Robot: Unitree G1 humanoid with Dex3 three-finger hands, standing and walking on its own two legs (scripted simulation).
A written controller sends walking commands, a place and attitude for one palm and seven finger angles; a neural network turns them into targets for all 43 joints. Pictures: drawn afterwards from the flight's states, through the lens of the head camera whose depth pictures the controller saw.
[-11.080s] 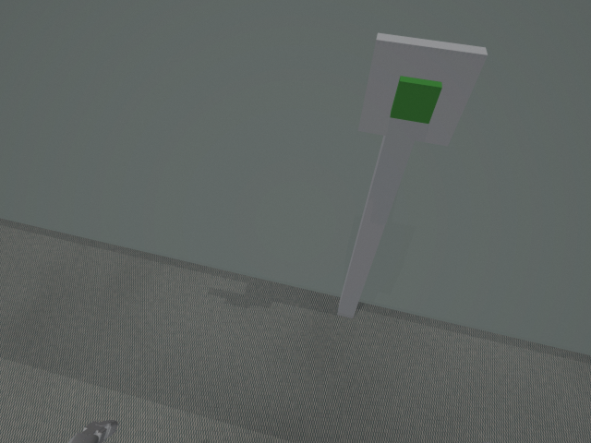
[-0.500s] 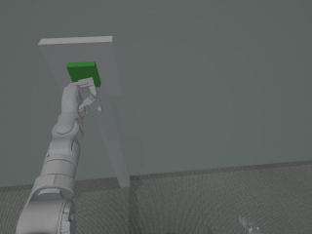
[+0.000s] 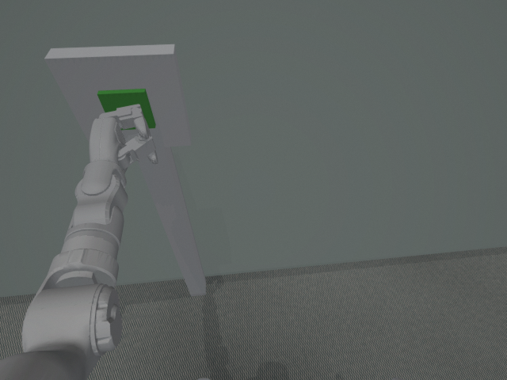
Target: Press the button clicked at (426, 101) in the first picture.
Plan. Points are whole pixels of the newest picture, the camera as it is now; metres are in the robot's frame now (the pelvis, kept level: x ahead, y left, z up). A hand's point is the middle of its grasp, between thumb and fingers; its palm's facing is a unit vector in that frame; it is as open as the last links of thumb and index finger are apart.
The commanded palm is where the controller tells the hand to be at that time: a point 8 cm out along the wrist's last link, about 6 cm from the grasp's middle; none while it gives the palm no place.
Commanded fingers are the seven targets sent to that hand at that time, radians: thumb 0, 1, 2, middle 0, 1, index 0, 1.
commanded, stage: press the button with the knuckle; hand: left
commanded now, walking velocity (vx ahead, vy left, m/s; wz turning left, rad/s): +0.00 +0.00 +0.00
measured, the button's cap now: (129, 107) +0.50 +0.21 +0.17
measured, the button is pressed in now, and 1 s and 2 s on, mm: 9 0 0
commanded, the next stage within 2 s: hold the button down briefly in 0.20 s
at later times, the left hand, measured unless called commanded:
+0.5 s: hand (146, 139) +0.45 +0.18 +0.14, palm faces +0.09 -1.00 -0.01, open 2.7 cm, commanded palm +0.46 +0.23 +0.14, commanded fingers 0.00 0.90 0.90 -1.30 -1.50 -1.30 -1.50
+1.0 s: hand (148, 146) +0.44 +0.18 +0.14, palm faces +0.11 -0.99 +0.01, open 2.6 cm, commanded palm +0.41 +0.22 +0.14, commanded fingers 0.00 0.90 0.90 -1.30 -1.50 -1.30 -1.50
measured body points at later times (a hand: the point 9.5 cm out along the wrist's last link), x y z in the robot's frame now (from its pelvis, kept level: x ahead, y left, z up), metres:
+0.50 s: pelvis -0.03 +0.01 -0.01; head +0.02 +0.02 +0.44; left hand +0.44 +0.24 +0.14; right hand +0.00 -0.26 -0.12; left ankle +0.05 +0.13 -0.72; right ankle -0.02 -0.12 -0.72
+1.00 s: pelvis -0.03 +0.01 -0.01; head +0.00 +0.02 +0.44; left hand +0.43 +0.23 +0.14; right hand +0.02 -0.25 -0.12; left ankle +0.05 +0.13 -0.72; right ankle -0.02 -0.12 -0.72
